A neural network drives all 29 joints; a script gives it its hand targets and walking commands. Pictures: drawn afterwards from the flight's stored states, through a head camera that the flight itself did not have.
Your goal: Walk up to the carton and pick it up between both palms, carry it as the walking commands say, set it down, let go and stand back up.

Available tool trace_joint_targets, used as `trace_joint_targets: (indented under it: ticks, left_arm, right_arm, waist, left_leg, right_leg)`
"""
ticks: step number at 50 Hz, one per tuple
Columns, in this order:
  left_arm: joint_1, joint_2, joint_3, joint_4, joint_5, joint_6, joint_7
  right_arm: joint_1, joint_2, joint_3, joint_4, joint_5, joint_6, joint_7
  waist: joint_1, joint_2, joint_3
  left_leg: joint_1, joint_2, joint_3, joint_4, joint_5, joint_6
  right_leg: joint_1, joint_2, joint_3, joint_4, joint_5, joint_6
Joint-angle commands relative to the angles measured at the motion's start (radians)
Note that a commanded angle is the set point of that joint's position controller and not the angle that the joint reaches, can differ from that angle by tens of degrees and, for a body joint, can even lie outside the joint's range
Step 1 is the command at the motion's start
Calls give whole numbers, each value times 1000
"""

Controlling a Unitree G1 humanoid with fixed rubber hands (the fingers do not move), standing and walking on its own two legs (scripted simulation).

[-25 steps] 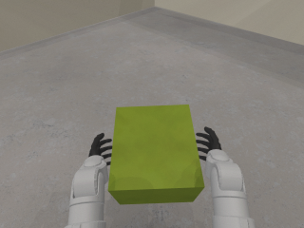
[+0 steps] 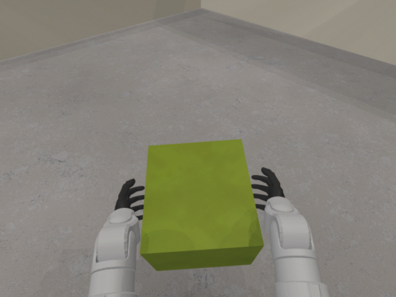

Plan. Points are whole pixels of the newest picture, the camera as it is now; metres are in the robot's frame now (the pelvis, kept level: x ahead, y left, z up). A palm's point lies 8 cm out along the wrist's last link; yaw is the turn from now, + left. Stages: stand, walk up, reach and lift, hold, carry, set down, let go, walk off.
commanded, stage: hold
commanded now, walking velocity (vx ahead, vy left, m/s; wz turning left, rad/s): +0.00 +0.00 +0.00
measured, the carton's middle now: (199, 204) +0.35 +0.00 -0.02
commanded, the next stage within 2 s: set down in 0.04 s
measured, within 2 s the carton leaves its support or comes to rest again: neither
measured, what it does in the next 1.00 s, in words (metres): stands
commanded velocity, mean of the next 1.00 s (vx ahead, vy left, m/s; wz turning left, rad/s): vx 0.00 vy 0.00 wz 0.00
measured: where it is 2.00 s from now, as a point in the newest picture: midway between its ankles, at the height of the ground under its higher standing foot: outside the picture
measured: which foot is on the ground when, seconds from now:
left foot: down 0.00-1.00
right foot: down 0.00-1.00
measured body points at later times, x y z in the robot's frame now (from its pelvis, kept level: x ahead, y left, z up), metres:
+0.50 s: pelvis -0.01 +0.00 +0.00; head -0.05 +0.00 +0.45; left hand +0.29 +0.18 +0.01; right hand +0.32 -0.13 +0.03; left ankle +0.04 +0.09 -0.72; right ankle +0.04 -0.09 -0.72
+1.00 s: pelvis +0.00 +0.01 -0.01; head +0.13 +0.02 +0.43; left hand +0.32 +0.19 -0.08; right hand +0.36 -0.12 -0.07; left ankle +0.04 +0.09 -0.72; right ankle +0.04 -0.09 -0.72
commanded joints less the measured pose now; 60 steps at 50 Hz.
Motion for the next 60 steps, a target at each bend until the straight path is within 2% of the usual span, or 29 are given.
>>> trace_joint_targets:
  ticks: [1, 2, 3, 5, 6, 7, 8, 11, 13, 15, 16, 18, 21, 25, 26, 29, 30, 33, 36, 37, 39, 42, 43, 45, 48, 53, 54, 59, 60]
  left_arm:
    - [-622, -952, -603, -172, -244, -69, -343]
    - [-617, -942, -590, -138, -243, -65, -346]
    - [-538, -931, -575, 15, -202, -54, -332]
    - [-635, -956, -585, 17, -237, -83, -348]
    - [-642, -942, -541, 44, -217, -91, -348]
    - [-700, -950, -542, 60, -226, -100, -358]
    - [-738, -928, -517, 81, -222, -115, -369]
    - [-873, -965, -528, 131, -240, -165, -396]
    - [-997, -952, -514, 146, -246, -206, -401]
    - [-1051, -927, -441, 232, -214, -233, -397]
    - [-1032, -907, -397, 293, -186, -245, -397]
    - [-1055, -910, -349, 373, -160, -270, -399]
    - [-1069, -880, -268, 422, -96, -294, -376]
    - [-985, -884, -195, 539, -43, -297, -376]
    - [-951, -835, -154, 547, -18, -304, -374]
    - [-971, -819, -155, 535, -19, -335, -374]
    - [-939, -828, -183, 513, -20, -350, -371]
    - [-871, -819, -196, 498, -13, -390, -354]
    - [-773, -778, -191, 510, 6, -428, -335]
    - [-752, -776, -211, 494, -4, -448, -330]
    - [-752, -761, -226, 475, -13, -490, -323]
    - [-750, -762, -255, 438, -17, -547, -307]
    - [-729, -771, -265, 455, -25, -561, -304]
    - [-702, -725, -244, 470, 0, -590, -295]
    - [-696, -746, -316, 419, -27, -641, -285]
    - [-727, -734, -403, 366, -74, -735, -249]
    - [-738, -730, -450, 328, -105, -749, -243]
    - [-712, -564, -454, 310, -130, -799, -184]
    - [-691, -559, -458, 319, -140, -808, -170]
  right_arm:
    - [-545, 1002, 638, -20, 309, -88, 376]
    - [-532, 998, 622, 7, 300, -89, 382]
    - [-475, 974, 626, 122, 302, -69, 382]
    - [-524, 980, 601, 100, 292, -95, 384]
    - [-569, 988, 595, 101, 287, -103, 386]
    - [-555, 970, 537, 169, 258, -111, 386]
    - [-568, 974, 502, 206, 224, -122, 387]
    - [-683, 983, 451, 240, 198, -186, 394]
    - [-751, 1000, 397, 327, 177, -227, 404]
    - [-825, 1007, 367, 407, 176, -255, 415]
    - [-847, 996, 342, 441, 162, -268, 410]
    - [-889, 979, 296, 483, 138, -297, 412]
    - [-904, 964, 221, 607, 117, -323, 422]
    - [-864, 903, 127, 667, 54, -342, 407]
    - [-855, 919, 119, 666, 52, -347, 404]
    - [-822, 896, 107, 673, 28, -370, 387]
    - [-774, 866, 105, 652, 21, -387, 380]
    - [-731, 851, 133, 647, 28, -427, 369]
    - [-645, 803, 138, 634, 11, -463, 353]
    - [-625, 767, 131, 608, 7, -481, 349]
    - [-590, 755, 144, 597, 7, -520, 339]
    - [-605, 726, 174, 581, 4, -570, 334]
    - [-602, 710, 174, 567, 4, -587, 329]
    - [-615, 716, 197, 548, 1, -612, 314]
    - [-552, 711, 217, 545, -2, -655, 304]
    - [-597, 688, 287, 511, 33, -742, 274]
    - [-582, 690, 318, 497, 54, -754, 269]
    - [-574, 572, 373, 476, 79, -799, 211]
    - [-569, 552, 376, 467, 90, -811, 195]
  waist:
    - [41, -13, -487]
    - [37, -11, -471]
    - [163, 95, -486]
    - [95, 55, -472]
    - [119, 54, -424]
    - [75, 56, -382]
    - [65, 27, -353]
    - [18, 42, -351]
    - [17, 43, -319]
    - [45, 58, -269]
    - [55, 18, -264]
    - [46, 19, -262]
    - [89, 50, -209]
    - [62, 50, -177]
    - [85, 31, -155]
    - [62, 15, -154]
    - [39, 25, -150]
    - [65, 44, -197]
    - [48, 42, -265]
    - [18, 14, -292]
    - [30, 38, -347]
    - [45, 34, -444]
    - [27, 36, -454]
    - [52, 8, -477]
    - [15, 13, -588]
    - [26, 8, -795]
    - [9, 18, -869]
    - [65, 1, -957]
    - [55, -4, -978]
  left_leg:
    - [368, -6, -286, -174, 407, -17]
    - [343, -11, -278, -181, 348, -12]
    - [350, -44, -245, -185, 376, -26]
    - [317, -42, -260, -184, 324, -17]
    - [275, -46, -250, -180, 297, -5]
    - [269, -43, -253, -178, 244, -10]
    - [237, -43, -253, -176, 188, -5]
    - [229, -32, -251, -165, 46, -7]
    - [189, -15, -259, -168, -57, -13]
    - [130, -12, -249, -160, -163, -3]
    - [123, -14, -258, -147, -165, 10]
    - [99, -13, -257, -125, -188, 18]
    - [49, 3, -282, -139, -240, 24]
    - [18, 11, -283, -144, -248, 23]
    - [8, -1, -266, -129, -193, 31]
    - [-20, -22, -239, -93, -109, 25]
    - [-5, -24, -241, -89, -36, 18]
    - [-4, -26, -244, -73, 68, 5]
    - [20, -34, -250, -48, 188, 1]
    - [35, -31, -271, -34, 253, 0]
    - [23, -37, -269, -1, 359, -11]
    - [21, -44, -283, 41, 432, -22]
    - [37, -48, -285, 55, 464, -24]
    - [-16, -54, -286, 78, 456, -12]
    - [11, -56, -297, 120, 596, -26]
    - [20, -59, -321, 213, 724, -45]
    - [52, -53, -336, 234, 776, -48]
    - [-105, -74, -306, 310, 719, -64]
    - [-105, -74, -308, 324, 702, -59]
  right_leg:
    - [189, -12, 69, -185, 332, 9]
    - [203, -14, 72, -195, 283, 7]
    - [209, 10, 47, -245, 286, 5]
    - [222, 7, 57, -244, 269, 3]
    - [219, -2, 69, -246, 242, 1]
    - [183, -6, 72, -250, 185, -5]
    - [175, -10, 83, -249, 129, -7]
    - [130, -11, 87, -228, -6, -15]
    - [106, -12, 92, -209, -87, -21]
    - [99, -15, 100, -200, -200, -22]
    - [82, -19, 100, -192, -227, -17]
    - [47, -12, 102, -177, -239, -20]
    - [9, -2, 80, -138, -228, -16]
    - [5, -3, 79, -131, -200, -19]
    - [-2, -8, 78, -140, -173, -18]
    - [-22, -14, 87, -161, -138, -31]
    - [-35, -11, 84, -154, -47, -32]
    - [-60, -9, 84, -129, 40, -28]
    - [-87, -1, 78, -99, 154, -19]
    - [-118, 11, 76, -80, 198, -14]
    - [-131, 13, 87, -61, 282, -18]
    - [-199, 25, 82, -19, 292, -17]
    - [-220, 26, 75, -11, 307, -16]
    - [-235, 21, 93, 1, 329, -12]
    - [-304, 38, 76, 38, 409, -6]
    - [-427, 57, 64, 118, 419, 0]
    - [-445, 60, 60, 138, 439, 3]
    - [-487, 61, 59, 232, 450, 5]
    - [-497, 61, 59, 246, 435, 10]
